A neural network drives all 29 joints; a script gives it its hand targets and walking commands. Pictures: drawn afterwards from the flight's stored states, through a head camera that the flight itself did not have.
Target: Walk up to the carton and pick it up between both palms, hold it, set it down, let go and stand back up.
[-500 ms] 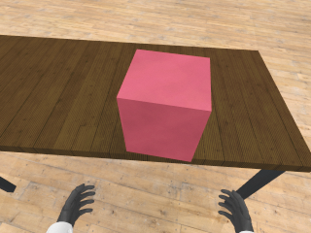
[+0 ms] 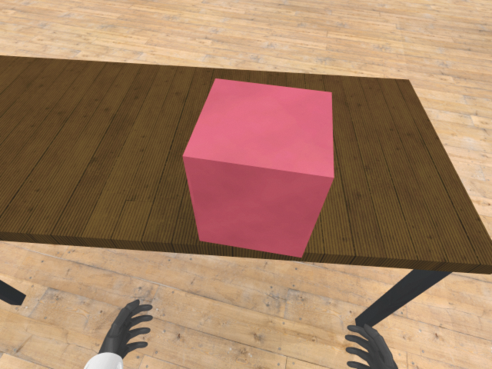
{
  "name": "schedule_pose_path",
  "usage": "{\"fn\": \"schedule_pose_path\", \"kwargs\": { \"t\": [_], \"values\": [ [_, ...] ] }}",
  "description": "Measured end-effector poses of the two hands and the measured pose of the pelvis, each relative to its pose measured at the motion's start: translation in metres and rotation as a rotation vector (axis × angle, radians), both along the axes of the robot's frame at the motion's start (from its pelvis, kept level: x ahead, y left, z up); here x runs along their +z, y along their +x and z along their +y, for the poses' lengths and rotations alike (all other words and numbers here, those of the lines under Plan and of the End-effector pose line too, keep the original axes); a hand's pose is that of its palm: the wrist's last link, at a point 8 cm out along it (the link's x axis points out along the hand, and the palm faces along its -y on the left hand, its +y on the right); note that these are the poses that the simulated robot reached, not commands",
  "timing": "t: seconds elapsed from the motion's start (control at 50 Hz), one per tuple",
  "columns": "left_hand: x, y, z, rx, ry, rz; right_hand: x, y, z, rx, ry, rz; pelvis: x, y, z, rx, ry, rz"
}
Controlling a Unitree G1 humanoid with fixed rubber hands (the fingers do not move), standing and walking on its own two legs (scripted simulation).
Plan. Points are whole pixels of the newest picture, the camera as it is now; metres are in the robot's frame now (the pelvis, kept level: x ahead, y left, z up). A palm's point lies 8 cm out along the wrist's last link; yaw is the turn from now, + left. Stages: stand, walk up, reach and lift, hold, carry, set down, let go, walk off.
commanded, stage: set down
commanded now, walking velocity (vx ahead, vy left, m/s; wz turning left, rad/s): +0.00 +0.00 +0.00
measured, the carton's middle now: (260, 172) +0.45 -0.01 +0.04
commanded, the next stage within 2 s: let go in 0.28 s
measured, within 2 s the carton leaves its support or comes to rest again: neither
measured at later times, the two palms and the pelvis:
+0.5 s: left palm (116, 353) +0.16 +0.22 -0.08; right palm out of the picture +0.13 -0.22 -0.09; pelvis +0.00 +0.00 +0.00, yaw +0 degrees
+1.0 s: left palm (108, 355) +0.16 +0.23 -0.07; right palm out of the picture +0.11 -0.25 -0.11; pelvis +0.01 -0.01 -0.01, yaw +0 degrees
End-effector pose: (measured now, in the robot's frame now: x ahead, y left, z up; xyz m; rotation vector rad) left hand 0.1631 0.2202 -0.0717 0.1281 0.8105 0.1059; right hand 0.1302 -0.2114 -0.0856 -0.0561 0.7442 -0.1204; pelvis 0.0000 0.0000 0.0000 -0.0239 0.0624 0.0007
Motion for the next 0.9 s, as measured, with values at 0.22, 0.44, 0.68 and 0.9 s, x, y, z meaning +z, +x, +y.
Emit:
{"fn": "schedule_pose_path", "kwargs": {
  "t": [0.22,0.44,0.68,0.9],
  "values": [
    [-0.006,0.001,-0.001,-0.006,0.023,0.031,-0.007,-0.001,-0.003,0.019,-0.001,0.022,0.000,0.002,-0.002,0.000,0.002,0.000],
    [-0.007,0.000,-0.002,-0.008,0.027,0.036,-0.009,0.003,-0.004,0.032,-0.003,0.025,0.000,0.003,-0.002,0.000,0.003,0.000],
    [-0.007,-0.001,-0.002,-0.012,0.032,0.040,-0.012,0.000,-0.003,0.034,0.002,0.043,0.000,0.003,-0.002,0.000,0.003,0.000],
    [-0.004,-0.001,0.004,-0.035,0.053,-0.025,-0.024,-0.012,-0.019,0.007,-0.069,0.172,-0.003,0.005,-0.004,0.001,0.007,-0.021]
  ]
}}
